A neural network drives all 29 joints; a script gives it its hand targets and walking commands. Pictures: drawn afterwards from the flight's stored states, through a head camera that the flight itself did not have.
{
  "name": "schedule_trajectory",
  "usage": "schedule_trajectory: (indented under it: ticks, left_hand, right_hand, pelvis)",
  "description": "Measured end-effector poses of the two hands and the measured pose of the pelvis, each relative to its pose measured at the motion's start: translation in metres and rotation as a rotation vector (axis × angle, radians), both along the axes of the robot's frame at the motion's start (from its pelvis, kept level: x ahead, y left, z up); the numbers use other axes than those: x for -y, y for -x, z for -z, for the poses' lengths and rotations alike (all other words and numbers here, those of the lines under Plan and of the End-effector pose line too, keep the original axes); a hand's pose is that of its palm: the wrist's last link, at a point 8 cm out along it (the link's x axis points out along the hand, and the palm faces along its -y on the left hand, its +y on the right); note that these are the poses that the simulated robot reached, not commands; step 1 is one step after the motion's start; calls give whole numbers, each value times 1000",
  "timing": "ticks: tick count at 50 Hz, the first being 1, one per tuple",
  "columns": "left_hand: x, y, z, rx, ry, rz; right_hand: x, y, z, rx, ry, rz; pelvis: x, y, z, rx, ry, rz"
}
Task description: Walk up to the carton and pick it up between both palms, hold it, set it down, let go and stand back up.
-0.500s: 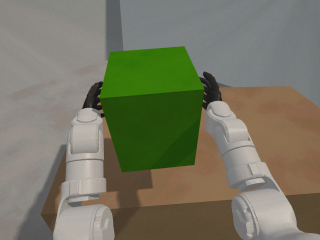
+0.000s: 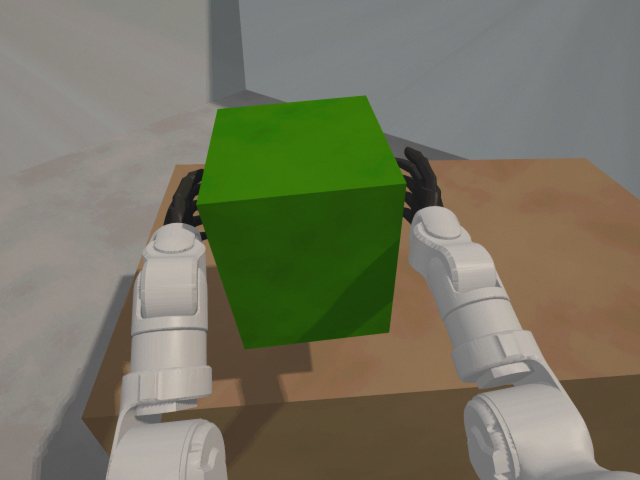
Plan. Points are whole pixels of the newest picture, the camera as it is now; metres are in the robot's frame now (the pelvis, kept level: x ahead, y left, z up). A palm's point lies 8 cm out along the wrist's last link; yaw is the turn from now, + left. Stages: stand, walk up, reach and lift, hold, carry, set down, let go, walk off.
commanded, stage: hold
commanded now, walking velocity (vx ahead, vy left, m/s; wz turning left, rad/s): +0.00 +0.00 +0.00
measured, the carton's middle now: (305, 223) +0.41 +0.02 +0.15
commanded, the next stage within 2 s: none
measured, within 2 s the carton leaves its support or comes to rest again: neither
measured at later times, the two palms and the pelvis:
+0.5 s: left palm (176, 206) +0.36 +0.17 +0.22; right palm (428, 186) +0.37 -0.12 +0.24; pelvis +0.01 +0.00 +0.00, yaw +0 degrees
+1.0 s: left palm (172, 198) +0.35 +0.17 +0.24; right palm (434, 176) +0.36 -0.12 +0.26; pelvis +0.01 +0.00 +0.00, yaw +0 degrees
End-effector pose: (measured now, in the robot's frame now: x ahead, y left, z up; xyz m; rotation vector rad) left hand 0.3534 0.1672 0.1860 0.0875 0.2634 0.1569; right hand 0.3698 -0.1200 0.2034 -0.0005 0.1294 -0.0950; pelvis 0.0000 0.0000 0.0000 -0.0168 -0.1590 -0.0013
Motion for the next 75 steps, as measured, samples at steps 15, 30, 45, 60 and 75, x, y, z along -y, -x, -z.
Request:
schedule_trajectory:
  ticks: [15,30,45,60,75]
  left_hand:
    - [0,1,-18,24,12,13]
    - [-3,1,-47,175,0,-10]
    - [-1,3,-35,152,2,-13]
    - [0,-2,-5,2,-8,-6]
    - [0,-1,-19,41,17,6]
  right_hand:
    - [1,2,-20,23,10,4]
    - [-3,2,-50,174,-11,-2]
    - [-2,4,-33,152,-23,1]
    - [-1,-2,-4,5,4,4]
    - [0,-1,-18,41,5,8]
  pelvis:
    - [0,-2,0,-2,0,0]
    - [0,-8,0,-10,-1,0]
    - [0,-6,0,-6,0,0]
    - [1,-1,0,2,-1,-1]
    - [1,-4,0,-3,-1,-1]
